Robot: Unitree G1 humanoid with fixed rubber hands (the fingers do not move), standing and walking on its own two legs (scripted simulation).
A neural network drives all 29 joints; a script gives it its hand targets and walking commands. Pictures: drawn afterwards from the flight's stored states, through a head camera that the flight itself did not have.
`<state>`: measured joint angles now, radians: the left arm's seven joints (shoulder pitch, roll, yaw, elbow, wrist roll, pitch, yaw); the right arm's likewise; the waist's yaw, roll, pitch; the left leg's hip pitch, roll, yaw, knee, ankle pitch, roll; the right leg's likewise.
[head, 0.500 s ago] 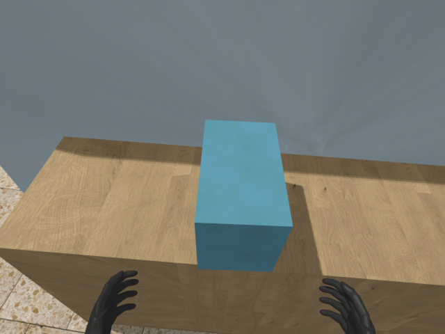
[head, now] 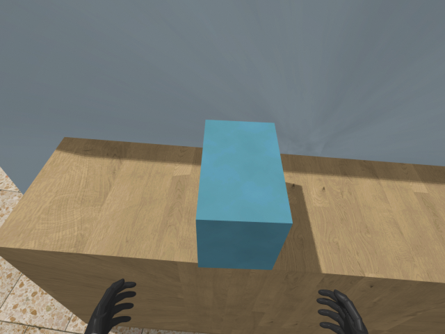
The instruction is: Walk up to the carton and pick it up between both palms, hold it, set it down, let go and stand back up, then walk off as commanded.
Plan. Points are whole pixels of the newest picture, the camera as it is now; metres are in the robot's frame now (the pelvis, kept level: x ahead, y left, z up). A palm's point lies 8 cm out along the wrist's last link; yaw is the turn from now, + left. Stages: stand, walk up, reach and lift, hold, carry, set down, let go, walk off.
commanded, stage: set down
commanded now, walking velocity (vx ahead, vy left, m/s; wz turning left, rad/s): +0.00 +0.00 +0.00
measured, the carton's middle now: (237, 192) +0.43 -0.02 -0.01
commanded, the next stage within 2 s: let go in 0.52 s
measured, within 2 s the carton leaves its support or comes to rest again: neither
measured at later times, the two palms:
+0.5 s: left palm (96, 330) +0.16 +0.22 -0.07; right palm out of the picture +0.16 -0.22 -0.08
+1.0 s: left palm (96, 330) +0.16 +0.22 -0.08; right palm out of the picture +0.16 -0.23 -0.09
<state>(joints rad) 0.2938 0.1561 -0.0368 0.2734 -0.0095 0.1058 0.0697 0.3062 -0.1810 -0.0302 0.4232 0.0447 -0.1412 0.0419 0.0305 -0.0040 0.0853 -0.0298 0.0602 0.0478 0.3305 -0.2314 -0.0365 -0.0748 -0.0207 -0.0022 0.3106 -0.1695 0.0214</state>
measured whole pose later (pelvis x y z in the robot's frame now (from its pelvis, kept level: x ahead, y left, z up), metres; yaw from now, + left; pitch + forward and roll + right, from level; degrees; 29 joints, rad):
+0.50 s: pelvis +0.00 +0.00 +0.00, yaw +0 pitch -3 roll -1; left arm 0.20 0.19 0.00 0.44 0.00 0.14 0.02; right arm 0.20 -0.16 -0.02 0.62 -0.02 -0.17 0.02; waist 0.01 0.01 0.09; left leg -0.05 0.06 0.04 0.37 -0.25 -0.04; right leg -0.09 -0.02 -0.01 0.34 -0.19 0.02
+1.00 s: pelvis +0.00 +0.00 +0.00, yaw +0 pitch -3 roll +0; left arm 0.17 0.19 0.00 0.52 0.02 0.12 0.01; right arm 0.17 -0.19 -0.04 0.71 -0.04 -0.18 0.02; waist 0.00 0.01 0.08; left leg -0.07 0.06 0.04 0.39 -0.26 -0.03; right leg -0.12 -0.03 0.00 0.38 -0.20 0.03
